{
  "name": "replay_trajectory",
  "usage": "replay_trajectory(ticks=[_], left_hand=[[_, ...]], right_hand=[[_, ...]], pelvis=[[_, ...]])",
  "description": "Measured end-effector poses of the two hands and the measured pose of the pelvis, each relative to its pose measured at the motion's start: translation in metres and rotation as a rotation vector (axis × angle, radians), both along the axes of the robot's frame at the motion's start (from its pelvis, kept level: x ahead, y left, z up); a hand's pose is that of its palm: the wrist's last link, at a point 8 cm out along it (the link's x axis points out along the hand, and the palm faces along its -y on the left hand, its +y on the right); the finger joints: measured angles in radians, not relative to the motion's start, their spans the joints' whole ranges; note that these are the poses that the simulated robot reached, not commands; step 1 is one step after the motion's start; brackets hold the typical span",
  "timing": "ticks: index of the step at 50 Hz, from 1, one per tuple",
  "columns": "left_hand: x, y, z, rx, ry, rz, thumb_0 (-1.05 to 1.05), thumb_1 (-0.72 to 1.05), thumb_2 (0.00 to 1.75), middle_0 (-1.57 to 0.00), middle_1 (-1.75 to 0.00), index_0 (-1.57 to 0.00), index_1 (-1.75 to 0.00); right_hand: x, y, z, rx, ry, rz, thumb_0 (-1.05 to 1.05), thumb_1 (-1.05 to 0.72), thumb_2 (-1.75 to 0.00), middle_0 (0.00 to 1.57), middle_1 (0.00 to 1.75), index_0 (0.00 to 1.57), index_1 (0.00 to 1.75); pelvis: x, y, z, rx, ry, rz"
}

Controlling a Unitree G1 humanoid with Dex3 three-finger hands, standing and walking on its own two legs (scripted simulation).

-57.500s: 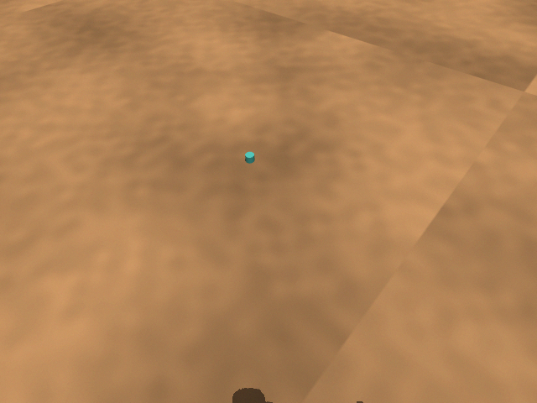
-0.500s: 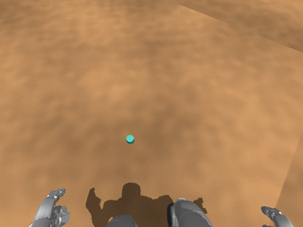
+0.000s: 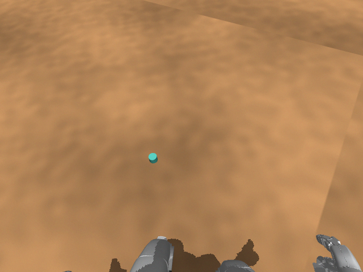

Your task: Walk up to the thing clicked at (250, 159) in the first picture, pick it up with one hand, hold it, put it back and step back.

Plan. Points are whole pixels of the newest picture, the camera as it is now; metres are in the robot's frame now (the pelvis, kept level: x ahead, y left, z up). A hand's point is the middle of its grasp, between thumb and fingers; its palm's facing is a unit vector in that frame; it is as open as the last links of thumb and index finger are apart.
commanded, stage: step back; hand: left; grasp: from above
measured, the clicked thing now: (153, 158) +0.77 +0.25 -0.73
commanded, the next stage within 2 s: stand in 1.80 s
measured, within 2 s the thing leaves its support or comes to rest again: neither
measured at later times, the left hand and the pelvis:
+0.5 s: hand out of the picture -0.08 +0.25 -0.14, palm faces +0.06 -0.94 -0.35, open 7.4 cm; pelvis -0.17 -0.02 +0.01, yaw +3 degrees
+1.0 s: hand out of the picture -0.26 +0.23 -0.13, palm faces +0.12 -0.89 -0.44, open 7.4 cm; pelvis -0.29 -0.06 +0.00, yaw +6 degrees
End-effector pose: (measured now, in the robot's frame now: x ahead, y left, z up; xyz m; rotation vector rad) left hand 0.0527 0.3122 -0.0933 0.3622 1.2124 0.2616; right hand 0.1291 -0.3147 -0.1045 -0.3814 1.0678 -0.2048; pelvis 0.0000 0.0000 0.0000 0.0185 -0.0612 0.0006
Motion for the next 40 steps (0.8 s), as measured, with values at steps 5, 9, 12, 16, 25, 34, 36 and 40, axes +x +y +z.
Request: replay_trajectory(ticks=[5, 9, 12, 16, 25, 34, 36, 40], left_hand=[[-0.020, -0.008, 0.014, 0.018, -0.028, 0.008, 0.01, 0.90, 0.90, -0.20, -0.31, -0.21, -0.30], [-0.023, -0.005, 0.013, 0.035, -0.106, -0.009, 0.01, 0.90, 0.90, -0.20, -0.31, -0.21, -0.30], [-0.028, 0.000, 0.002, 0.025, -0.168, -0.009, 0.01, 0.90, 0.90, -0.20, -0.31, -0.21, -0.30], [-0.050, -0.003, -0.013, -0.018, -0.180, 0.008, 0.01, 0.90, 0.90, -0.20, -0.30, -0.21, -0.29], [-0.140, -0.023, -0.014, -0.062, -0.081, 0.027, 0.01, 0.91, 0.90, -0.20, -0.30, -0.21, -0.30], [-0.245, -0.055, -0.019, -0.004, 0.019, 0.018, 0.01, 0.91, 0.90, -0.20, -0.30, -0.21, -0.29], [-0.269, -0.063, -0.011, 0.000, 0.026, 0.031, 0.01, 0.91, 0.90, -0.20, -0.30, -0.21, -0.29], [-0.303, -0.068, 0.006, 0.023, 0.040, 0.064, 0.01, 0.90, 0.90, -0.20, -0.31, -0.21, -0.30]], right_hand=[[-0.055, -0.007, -0.001, 0.009, 0.069, -0.004, 0.01, -0.90, -0.90, 0.20, 0.30, 0.20, 0.30], [-0.098, -0.006, -0.007, -0.006, 0.143, 0.016, 0.01, -0.90, -0.90, 0.20, 0.30, 0.20, 0.30], [-0.126, -0.001, -0.010, -0.022, 0.176, 0.044, 0.01, -0.90, -0.90, 0.20, 0.30, 0.20, 0.30], [-0.160, 0.007, -0.003, -0.025, 0.184, 0.054, 0.01, -0.90, -0.90, 0.20, 0.30, 0.20, 0.30], [-0.187, -0.014, 0.030, -0.069, 0.071, 0.061, 0.01, -0.90, -0.90, 0.21, 0.30, 0.21, 0.30], [-0.219, -0.062, 0.007, -0.036, -0.045, 0.056, 0.01, -0.90, -0.90, 0.21, 0.30, 0.20, 0.30], [-0.238, -0.065, 0.003, -0.016, -0.021, 0.036, 0.01, -0.90, -0.90, 0.20, 0.30, 0.20, 0.30], [-0.277, -0.068, -0.001, 0.023, 0.035, 0.021, 0.01, -0.90, -0.90, 0.20, 0.30, 0.20, 0.30]], pelvis=[[-0.027, -0.005, 0.009, 0.020, 0.028, 0.024], [-0.056, -0.007, 0.004, -0.002, 0.034, 0.062], [-0.081, -0.007, -0.004, -0.018, 0.030, 0.100], [-0.114, -0.008, -0.005, 0.021, -0.002, 0.084], [-0.170, -0.025, 0.010, -0.045, 0.029, 0.058], [-0.243, -0.060, -0.009, -0.067, -0.007, 0.021], [-0.251, -0.066, -0.005, -0.030, -0.001, 0.014], [-0.264, -0.070, 0.006, 0.013, 0.011, 0.022]])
